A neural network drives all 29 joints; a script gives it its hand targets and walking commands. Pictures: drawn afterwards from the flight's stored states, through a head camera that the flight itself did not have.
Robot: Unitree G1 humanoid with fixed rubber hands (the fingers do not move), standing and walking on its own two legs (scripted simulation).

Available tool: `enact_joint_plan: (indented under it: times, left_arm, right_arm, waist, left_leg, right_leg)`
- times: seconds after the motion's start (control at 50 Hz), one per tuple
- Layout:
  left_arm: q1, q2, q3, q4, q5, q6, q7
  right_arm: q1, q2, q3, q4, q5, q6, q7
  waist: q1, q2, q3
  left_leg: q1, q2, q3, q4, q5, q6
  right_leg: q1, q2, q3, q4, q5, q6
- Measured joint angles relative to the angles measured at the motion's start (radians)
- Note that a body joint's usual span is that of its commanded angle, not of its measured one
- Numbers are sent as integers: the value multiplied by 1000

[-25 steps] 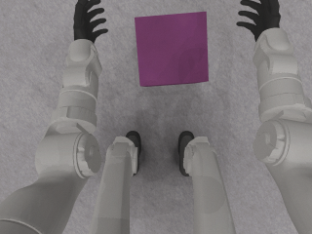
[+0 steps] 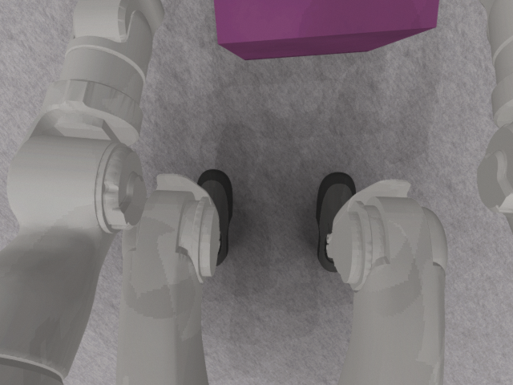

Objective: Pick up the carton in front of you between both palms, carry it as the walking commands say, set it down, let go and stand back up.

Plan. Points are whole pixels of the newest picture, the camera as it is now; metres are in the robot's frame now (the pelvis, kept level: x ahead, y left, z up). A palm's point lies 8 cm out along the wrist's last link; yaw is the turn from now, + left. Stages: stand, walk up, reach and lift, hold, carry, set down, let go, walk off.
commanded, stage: reach and lift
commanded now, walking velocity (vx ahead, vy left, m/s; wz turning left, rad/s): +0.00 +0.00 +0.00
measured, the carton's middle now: out of the picture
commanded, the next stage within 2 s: none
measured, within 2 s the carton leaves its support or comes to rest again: leaves its support in 0.92 s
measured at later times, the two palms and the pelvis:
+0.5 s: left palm out of the picture +0.56 +0.12 -0.19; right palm out of the picture +0.56 -0.22 -0.19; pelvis +0.01 +0.00 -0.02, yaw +0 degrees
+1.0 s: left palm out of the picture +0.57 +0.10 -0.16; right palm out of the picture +0.56 -0.20 -0.17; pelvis +0.01 +0.00 -0.02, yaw +0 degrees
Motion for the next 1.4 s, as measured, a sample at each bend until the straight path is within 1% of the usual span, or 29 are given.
enact_joint_plan:
  times: [0.12,0.24,0.32,0.44,0.54,0.58,0.62,0.66,0.72,0.78,0.82,0.86,0.9,0.94,0.96,1.0,1.02,1.1,1.12,1.2,1.26,1.3,1.34,1.4]
  left_arm:
    - [-36,16,-35,20,-38,-35,-1]
    - [20,4,-59,-19,-59,-51,12]
    - [38,-12,-44,-9,-46,-54,12]
    - [30,-30,-9,22,-14,-56,4]
    - [3,-41,-19,27,-16,-55,-2]
    - [-14,-59,-20,22,-10,-53,-5]
    - [-27,-73,8,14,11,-52,21]
    - [-31,-79,40,5,34,-45,23]
    - [-38,-88,103,-6,93,-12,4]
    - [-28,-91,151,-32,138,31,-27]
    - [-16,-90,167,-50,148,53,-35]
    - [-2,-88,168,-71,142,68,-35]
    - [20,-87,160,-94,128,83,-21]
    - [50,-91,146,-124,111,97,0]
    - [70,-96,139,-145,102,104,7]
    - [118,-119,129,-201,93,119,29]
    - [150,-131,137,-233,96,127,28]
    - [274,-187,172,-343,133,158,22]
    - [297,-202,189,-358,149,165,16]
    - [337,-262,281,-358,253,189,-14]
    - [339,-300,353,-340,346,211,-36]
    - [343,-316,385,-341,393,226,-48]
    - [352,-326,401,-355,420,238,-58]
    - [370,-331,407,-388,432,252,-72]
  right_arm:
    - [-15,-16,48,-8,43,-27,-22]
    - [10,0,74,-35,60,-38,-27]
    - [19,17,75,-18,50,-36,-26]
    - [25,25,75,3,39,-35,-19]
    - [-1,40,93,4,40,-32,-12]
    - [-21,55,89,5,32,-30,-22]
    - [-44,60,79,13,18,-24,-34]
    - [-64,62,72,27,-3,-16,-32]
    - [-77,66,33,27,-54,16,-20]
    - [-51,74,-14,-19,-99,59,8]
    - [-23,84,-34,-61,-112,81,24]
    - [10,96,-41,-105,-112,100,26]
    - [49,111,-35,-150,-104,116,16]
    - [96,128,-24,-202,-93,134,-8]
    - [121,139,-20,-230,-90,144,-35]
    - [172,169,-20,-291,-90,169,-115]
    - [199,181,-34,-319,-94,180,-114]
    - [290,232,-103,-402,-151,223,-87]
    - [306,247,-128,-409,-170,230,-77]
    - [347,297,-230,-394,-261,252,-37]
    - [359,321,-302,-369,-335,268,-9]
    - [365,334,-338,-361,-379,276,6]
    - [371,349,-362,-364,-411,279,16]
    - [384,374,-387,-386,-443,282,23]
  waist:
    - [-3,0,96]
    - [-7,5,78]
    - [-12,10,43]
    - [-9,12,19]
    - [-8,11,39]
    - [-10,11,56]
    - [-13,10,75]
    - [-15,10,86]
    - [-16,15,89]
    - [-19,19,72]
    - [-23,19,55]
    - [-26,20,36]
    - [-28,22,11]
    - [-26,28,-22]
    - [-24,30,-40]
    - [-17,33,-84]
    - [-14,33,-110]
    - [-13,30,-231]
    - [-16,30,-261]
    - [-21,19,-368]
    - [-15,6,-422]
    - [-10,-1,-446]
    - [-6,-7,-463]
    - [-5,-9,-478]
  left_leg:
    - [7,-14,-11,66,-23,-16]
    - [6,-16,-10,104,-52,-20]
    - [1,-12,-5,106,-57,-15]
    - [-1,-5,0,88,-45,-7]
    - [5,-6,2,71,-29,-7]
    - [11,-8,1,67,-24,-8]
    - [18,-8,1,65,-22,-8]
    - [23,-9,1,66,-21,-8]
    - [22,-13,-3,78,-23,-10]
    - [7,-20,-10,97,-28,-14]
    - [-7,-24,-15,107,-32,-17]
    - [-19,-28,-20,113,-35,-20]
    - [-30,-29,-24,117,-40,-21]
    - [-39,-30,-27,116,-43,-23]
    - [-42,-33,-29,113,-46,-24]
    - [-42,-40,-34,104,-49,-32]
    - [-40,-45,-37,96,-52,-34]
    - [-20,-55,-46,48,-55,-48]
    - [-13,-53,-45,32,-51,-44]
    - [27,-37,-40,-46,-28,-18]
    - [63,-26,-36,-111,-8,-9]
    - [84,-23,-35,-153,7,-6]
    - [103,-24,-34,-193,21,-6]
    - [127,-29,-36,-245,41,-7]
  right_leg:
    - [7,-13,-11,74,-31,-15]
    - [5,-14,-10,114,-61,-18]
    - [-1,-9,-5,115,-63,-13]
    - [-5,-2,0,93,-47,-5]
    - [2,-3,2,77,-32,-5]
    - [8,-5,2,74,-29,-5]
    - [16,-5,2,72,-27,-6]
    - [21,-6,1,73,-26,-7]
    - [21,-9,-2,86,-30,-11]
    - [9,-14,-9,105,-39,-17]
    - [-2,-19,-15,115,-45,-21]
    - [-13,-22,-19,122,-50,-25]
    - [-22,-23,-23,124,-55,-26]
    - [-31,-21,-25,120,-57,-25]
    - [-34,-18,-23,116,-57,-22]
    - [-38,-6,-18,103,-54,-16]
    - [-39,1,-14,93,-51,-11]
    - [-27,25,2,37,-33,11]
    - [-18,28,4,18,-28,15]
    - [24,39,10,-70,1,24]
    - [59,46,14,-139,26,27]
    - [80,48,17,-183,42,28]
    - [99,48,20,-222,57,27]
    - [125,43,20,-272,72,26]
